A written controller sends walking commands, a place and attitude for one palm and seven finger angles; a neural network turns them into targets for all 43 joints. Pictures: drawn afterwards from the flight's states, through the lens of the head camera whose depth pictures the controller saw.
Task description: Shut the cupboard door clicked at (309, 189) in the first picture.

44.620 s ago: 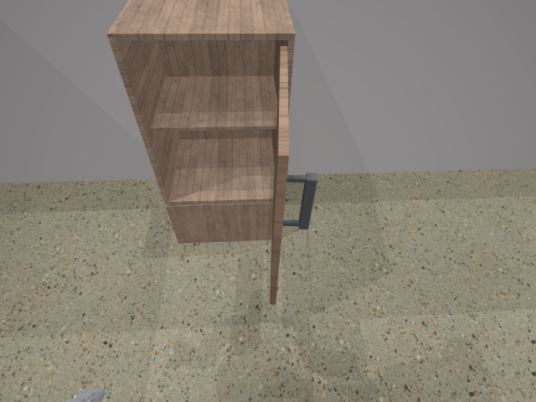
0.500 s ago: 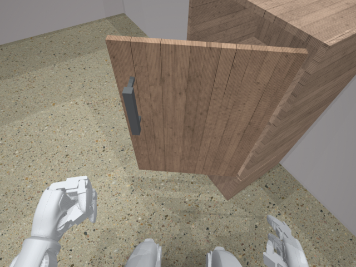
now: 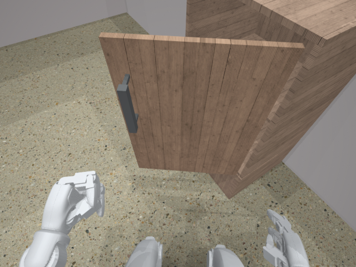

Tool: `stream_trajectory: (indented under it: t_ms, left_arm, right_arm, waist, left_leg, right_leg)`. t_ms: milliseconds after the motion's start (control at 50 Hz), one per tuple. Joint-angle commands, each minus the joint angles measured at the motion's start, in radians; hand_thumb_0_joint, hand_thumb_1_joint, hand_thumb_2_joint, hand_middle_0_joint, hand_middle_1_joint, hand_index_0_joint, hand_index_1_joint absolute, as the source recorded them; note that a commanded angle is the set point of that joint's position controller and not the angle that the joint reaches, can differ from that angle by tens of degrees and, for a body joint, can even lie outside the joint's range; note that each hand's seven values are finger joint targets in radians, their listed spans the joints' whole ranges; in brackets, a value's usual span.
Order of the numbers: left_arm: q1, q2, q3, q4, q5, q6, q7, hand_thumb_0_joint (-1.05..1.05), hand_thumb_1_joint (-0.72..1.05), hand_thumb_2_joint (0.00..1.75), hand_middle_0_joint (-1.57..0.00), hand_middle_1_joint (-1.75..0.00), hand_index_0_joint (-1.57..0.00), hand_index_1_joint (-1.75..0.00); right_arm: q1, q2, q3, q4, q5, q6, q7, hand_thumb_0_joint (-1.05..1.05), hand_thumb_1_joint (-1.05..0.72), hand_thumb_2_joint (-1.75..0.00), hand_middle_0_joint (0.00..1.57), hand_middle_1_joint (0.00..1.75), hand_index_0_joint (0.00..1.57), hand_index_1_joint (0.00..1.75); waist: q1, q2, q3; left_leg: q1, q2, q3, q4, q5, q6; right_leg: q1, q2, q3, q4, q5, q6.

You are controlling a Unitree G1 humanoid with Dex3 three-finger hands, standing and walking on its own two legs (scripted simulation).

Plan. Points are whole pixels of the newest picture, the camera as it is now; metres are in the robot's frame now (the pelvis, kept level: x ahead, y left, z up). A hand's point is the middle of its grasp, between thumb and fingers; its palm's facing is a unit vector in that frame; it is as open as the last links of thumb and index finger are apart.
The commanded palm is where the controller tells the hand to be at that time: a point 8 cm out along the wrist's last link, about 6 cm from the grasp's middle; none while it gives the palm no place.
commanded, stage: bring the fist close to the handle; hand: left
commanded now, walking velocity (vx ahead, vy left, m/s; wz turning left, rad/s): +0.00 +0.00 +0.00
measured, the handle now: (130, 105) +0.49 +0.16 +0.05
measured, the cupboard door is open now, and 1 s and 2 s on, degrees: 52 52 46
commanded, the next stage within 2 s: push the door shut along its arc in 1.24 s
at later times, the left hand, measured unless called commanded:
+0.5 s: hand (120, 164) +0.31 +0.15 +0.06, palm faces -0.07 -1.00 -0.03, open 3.1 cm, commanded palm +0.31 +0.20 +0.06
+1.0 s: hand (139, 135) +0.39 +0.12 +0.06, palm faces -0.05 -1.00 -0.03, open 3.1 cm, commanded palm +0.36 +0.18 +0.06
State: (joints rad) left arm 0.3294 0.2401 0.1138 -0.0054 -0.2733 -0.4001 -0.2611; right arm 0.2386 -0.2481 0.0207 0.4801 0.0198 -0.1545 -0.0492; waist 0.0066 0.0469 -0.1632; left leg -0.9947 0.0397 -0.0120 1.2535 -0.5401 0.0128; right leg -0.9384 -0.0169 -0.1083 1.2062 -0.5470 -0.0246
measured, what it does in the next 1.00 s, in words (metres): stands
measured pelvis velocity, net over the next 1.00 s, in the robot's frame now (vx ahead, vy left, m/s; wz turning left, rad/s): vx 0.00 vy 0.00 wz -0.03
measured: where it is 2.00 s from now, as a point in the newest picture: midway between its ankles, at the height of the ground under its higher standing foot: outside the picture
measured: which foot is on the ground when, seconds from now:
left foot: down 0.00-1.00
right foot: down 0.00-1.00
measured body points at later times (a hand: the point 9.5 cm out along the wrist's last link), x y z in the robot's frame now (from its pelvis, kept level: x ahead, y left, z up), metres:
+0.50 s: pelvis +0.00 +0.00 +0.01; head +0.07 +0.01 +0.45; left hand +0.31 +0.20 +0.06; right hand +0.15 -0.24 -0.08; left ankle +0.04 +0.11 -0.63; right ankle +0.02 -0.11 -0.63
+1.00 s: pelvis +0.00 +0.00 +0.01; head +0.08 +0.00 +0.46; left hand +0.39 +0.17 +0.07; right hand +0.11 -0.25 -0.10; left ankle +0.04 +0.11 -0.63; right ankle +0.02 -0.11 -0.63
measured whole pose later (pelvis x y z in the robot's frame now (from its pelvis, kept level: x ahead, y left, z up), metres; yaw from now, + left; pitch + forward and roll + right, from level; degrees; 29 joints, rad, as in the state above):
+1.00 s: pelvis +0.00 +0.00 +0.01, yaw -2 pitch +18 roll -1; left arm -0.34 0.18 0.11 0.60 -0.13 -0.44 -0.06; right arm 0.27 -0.24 0.00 0.59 0.00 -0.03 0.01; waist -0.05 0.03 -0.15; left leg -0.96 0.04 0.05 1.15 -0.49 0.02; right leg -0.95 -0.02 -0.05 1.14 -0.50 -0.02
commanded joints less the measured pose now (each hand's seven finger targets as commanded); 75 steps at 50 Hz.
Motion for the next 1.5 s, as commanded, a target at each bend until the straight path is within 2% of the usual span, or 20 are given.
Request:
stream_trajectory:
  t_ms: [0,100,180,440,460,520,600,640,820,900,940,960,1020,1120,1160,1340,1360,1440,1460,1480]
  left_arm:
    - [-0.156,0.105,0.057,-0.183,-0.006,-0.052,0.015,0.0,0.9,0.9,-1.3,-1.5,-1.3,-1.5]
    - [-0.225,0.12,0.076,-0.133,0.011,-0.013,0.048,0.0,0.9,0.9,-1.3,-1.5,-1.3,-1.5]
    - [-0.263,0.089,0.049,-0.1,0.021,-0.01,0.071,0.0,0.9,0.9,-1.3,-1.5,-1.3,-1.5]
    - [-0.588,0.064,0.01,0.072,0.062,-0.053,0.109,0.0,0.9,0.9,-1.3,-1.5,-1.3,-1.5]
    - [-0.615,0.097,0.04,0.087,0.067,-0.055,0.119,0.0,0.9,0.9,-1.3,-1.5,-1.3,-1.5]
    - [-0.64,0.051,0.006,0.114,0.075,-0.061,0.132,0.0,0.9,0.9,-1.3,-1.5,-1.3,-1.5]
    - [-0.702,0.032,-0.014,0.183,0.093,-0.056,0.148,0.0,0.9,0.9,-1.3,-1.5,-1.3,-1.5]
    - [-0.754,0.043,-0.001,0.234,0.101,-0.054,0.16,0.0,0.9,0.9,-1.3,-1.5,-1.3,-1.5]
    - [-0.994,0.045,0.016,0.375,0.136,-0.101,0.217,0.0,0.9,0.9,-1.3,-1.5,-1.3,-1.5]
    - [-0.891,0.064,0.056,0.412,0.13,-0.11,0.21,0.0,0.9,0.9,-1.3,-1.5,-1.3,-1.5]
    - [-0.891,0.063,0.055,0.422,0.124,-0.108,0.201,0.0,0.9,0.9,-1.3,-1.5,-1.3,-1.5]
    - [-0.874,0.101,0.09,0.437,0.123,-0.109,0.198,0.0,0.9,0.9,-1.3,-1.5,-1.3,-1.5]
    - [-0.935,0.058,0.045,0.416,0.119,-0.125,0.186,0.0,0.9,0.9,-1.3,-1.5,-1.3,-1.5]
    - [-0.976,0.058,0.038,0.426,0.111,-0.152,0.174,0.0,0.9,0.9,-1.3,-1.5,-1.3,-1.5]
    - [-0.987,0.085,0.058,0.423,0.112,-0.158,0.17,0.0,0.9,0.9,-1.3,-1.5,-1.3,-1.5]
    - [-0.996,0.079,0.053,0.459,0.106,-0.141,0.153,0.0,0.9,0.9,-1.3,-1.5,-1.3,-1.5]
    - [-1.033,0.106,0.066,0.458,0.11,-0.143,0.15,0.0,0.9,0.9,-1.3,-1.5,-1.3,-1.5]
    - [-1.18,0.088,0.034,0.524,0.12,-0.148,0.135,0.0,0.9,0.9,-1.3,-1.5,-1.3,-1.5]
    - [-1.195,0.133,0.069,0.546,0.124,-0.148,0.133,0.0,0.9,0.9,-1.3,-1.5,-1.3,-1.5]
    - [-1.228,0.125,0.058,0.563,0.127,-0.149,0.128,0.0,0.9,0.9,-1.3,-1.5,-1.3,-1.5]
  right_arm:
    - [-0.019,-0.133,-0.057,-0.141,0.004,-0.056,-0.005,0.0,-0.9,-0.9,0.2,0.3,0.2,0.3]
    - [-0.011,-0.131,-0.057,-0.132,0.005,-0.038,0.0,0.0,-0.9,-0.9,0.2,0.3,0.2,0.3]
    - [-0.015,-0.128,-0.054,-0.133,0.003,-0.024,0.008,0.0,-0.9,-0.9,0.2,0.3,0.2,0.3]
    - [-0.008,-0.136,-0.058,-0.071,0.0,0.001,0.017,0.0,-0.9,-0.9,0.2,0.3,0.2,0.3]
    - [0.001,-0.141,-0.061,-0.061,-0.002,0.003,0.015,0.0,-0.9,-0.9,0.2,0.3,0.2,0.3]
    - [0.001,-0.136,-0.063,-0.058,-0.002,0.008,0.023,0.0,-0.9,-0.9,0.2,0.3,0.2,0.3]
    - [0.016,-0.139,-0.066,-0.045,-0.004,0.022,0.029,0.0,-0.9,-0.9,0.2,0.3,0.2,0.3]
    - [0.022,-0.141,-0.066,-0.036,-0.003,0.033,0.032,0.0,-0.9,-0.9,0.2,0.3,0.2,0.3]
    - [0.044,-0.14,-0.069,0.001,-0.014,0.055,0.039,0.0,-0.9,-0.9,0.2,0.3,0.2,0.3]
    - [0.054,-0.141,-0.074,-0.014,-0.015,0.069,0.05,0.0,-0.9,-0.9,0.2,0.3,0.2,0.3]
    - [0.057,-0.136,-0.073,-0.013,-0.013,0.079,0.051,0.0,-0.9,-0.9,0.2,0.3,0.2,0.3]
    - [0.062,-0.141,-0.073,-0.015,-0.013,0.082,0.048,0.0,-0.9,-0.9,0.2,0.3,0.2,0.3]
    - [0.056,-0.136,-0.074,-0.01,-0.01,0.085,0.045,0.0,-0.9,-0.9,0.2,0.3,0.2,0.3]
    - [0.055,-0.14,-0.077,0.009,-0.009,0.076,0.038,0.0,-0.9,-0.9,0.2,0.3,0.2,0.3]
    - [0.061,-0.144,-0.078,0.014,-0.011,0.071,0.035,0.0,-0.9,-0.9,0.2,0.3,0.2,0.3]
    - [0.05,-0.142,-0.075,0.01,-0.006,0.075,0.033,0.0,-0.9,-0.9,0.2,0.3,0.2,0.3]
    - [0.056,-0.147,-0.075,0.015,-0.006,0.075,0.03,0.0,-0.9,-0.9,0.2,0.3,0.2,0.3]
    - [0.059,-0.147,-0.072,0.037,-0.004,0.069,0.026,0.0,-0.9,-0.9,0.2,0.3,0.2,0.3]
    - [0.07,-0.154,-0.073,0.041,-0.005,0.069,0.023,0.0,-0.9,-0.9,0.2,0.3,0.2,0.3]
    - [0.069,-0.155,-0.071,0.046,-0.005,0.068,0.022,0.0,-0.9,-0.9,0.2,0.3,0.2,0.3]
  waist:
    - [-0.02,-0.003,-0.229]
    - [-0.015,-0.028,-0.251]
    - [-0.017,-0.033,-0.244]
    - [-0.047,-0.011,-0.247]
    - [-0.047,-0.031,-0.258]
    - [-0.037,0.001,-0.302]
    - [-0.049,-0.026,-0.308]
    - [-0.053,-0.04,-0.277]
    - [-0.073,-0.035,-0.325]
    - [-0.035,-0.046,-0.373]
    - [-0.045,-0.079,-0.351]
    - [-0.035,-0.089,-0.345]
    - [-0.059,-0.076,-0.318]
    - [-0.07,-0.06,-0.316]
    - [-0.064,-0.04,-0.338]
    - [-0.062,-0.046,-0.333]
    - [-0.073,-0.053,-0.341]
    - [-0.104,-0.032,-0.312]
    - [-0.098,-0.031,-0.321]
    - [-0.106,-0.03,-0.34]
  left_leg:
    - [0.138,-0.038,-0.026,-0.191,0.176,0.013]
    - [0.156,-0.038,-0.021,-0.208,0.216,0.013]
    - [0.167,-0.039,-0.017,-0.225,0.219,0.012]
    - [0.202,-0.037,-0.018,-0.244,0.192,0.011]
    - [0.203,-0.034,-0.02,-0.241,0.197,0.012]
    - [0.254,-0.033,-0.021,-0.254,0.25,0.006]
    - [0.267,-0.029,-0.022,-0.254,0.272,0.005]
    - [0.251,-0.029,-0.023,-0.262,0.248,0.003]
    - [0.261,-0.03,-0.021,-0.252,0.251,0.002]
    - [0.261,-0.034,-0.003,-0.262,0.297,0.001]
    - [0.228,-0.037,0.01,-0.26,0.283,0.008]
    - [0.21,-0.037,0.01,-0.263,0.283,0.008]
    - [0.216,-0.036,0.017,-0.26,0.256,0.011]
    - [0.23,-0.036,0.01,-0.257,0.233,0.011]
    - [0.231,-0.038,0.008,-0.249,0.242,0.012]
    - [0.225,-0.038,0.008,-0.253,0.23,0.011]
    - [0.226,-0.037,0.004,-0.246,0.236,0.014]
    - [0.226,-0.036,-0.008,-0.239,0.194,0.012]
    - [0.226,-0.034,-0.014,-0.237,0.199,0.011]
    - [0.237,-0.034,-0.017,-0.234,0.206,0.011]
  right_leg:
    - [0.159,0.032,0.094,-0.195,0.146,-0.006]
    - [0.201,0.03,0.091,-0.201,0.207,-0.002]
    - [0.212,0.029,0.086,-0.211,0.217,-0.001]
    - [0.17,0.023,0.086,-0.223,0.198,-0.002]
    - [0.175,0.025,0.086,-0.222,0.201,-0.003]
    - [0.18,0.024,0.073,-0.208,0.258,-0.007]
    - [0.174,0.025,0.071,-0.209,0.286,-0.003]
    - [0.167,0.026,0.069,-0.216,0.265,-0.004]
    - [0.151,0.024,0.077,-0.21,0.278,-0.002]
    - [0.219,0.025,0.081,-0.212,0.335,-0.003]
    - [0.247,0.024,0.095,-0.227,0.344,0.004]
    - [0.264,0.025,0.098,-0.227,0.345,0.002]
    - [0.235,0.022,0.104,-0.239,0.323,0.007]
    - [0.205,0.021,0.101,-0.242,0.29,0.005]
    - [0.211,0.023,0.105,-0.233,0.299,0.003]
    - [0.206,0.02,0.105,-0.238,0.288,0.005]
    - [0.203,0.022,0.107,-0.233,0.295,0.005]
    - [0.142,0.022,0.103,-0.233,0.249,0.006]
    - [0.138,0.024,0.101,-0.225,0.248,0.001]
    - [0.13,0.022,0.1,-0.218,0.256,0.002]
